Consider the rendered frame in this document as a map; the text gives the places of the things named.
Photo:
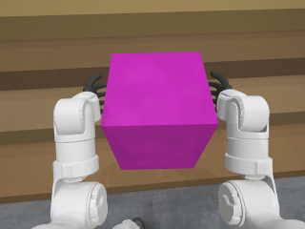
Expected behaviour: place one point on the left robot hand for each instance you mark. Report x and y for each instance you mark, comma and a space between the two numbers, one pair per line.
89, 87

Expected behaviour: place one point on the right robot hand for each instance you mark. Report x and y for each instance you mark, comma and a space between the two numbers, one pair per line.
219, 87

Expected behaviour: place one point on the carton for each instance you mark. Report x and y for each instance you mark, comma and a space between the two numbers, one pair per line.
158, 111

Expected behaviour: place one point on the robot right upper arm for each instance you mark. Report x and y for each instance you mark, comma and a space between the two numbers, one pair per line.
251, 204

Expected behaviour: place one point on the left robot shin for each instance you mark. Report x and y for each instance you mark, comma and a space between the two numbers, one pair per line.
128, 220

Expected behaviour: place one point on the robot left forearm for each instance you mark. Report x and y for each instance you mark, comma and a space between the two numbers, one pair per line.
74, 133

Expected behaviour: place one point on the left robot foot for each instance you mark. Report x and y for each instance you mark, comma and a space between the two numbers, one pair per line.
139, 222

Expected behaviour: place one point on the robot left upper arm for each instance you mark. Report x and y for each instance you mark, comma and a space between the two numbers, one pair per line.
78, 205

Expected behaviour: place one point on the robot right forearm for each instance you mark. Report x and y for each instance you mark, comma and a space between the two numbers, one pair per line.
247, 131

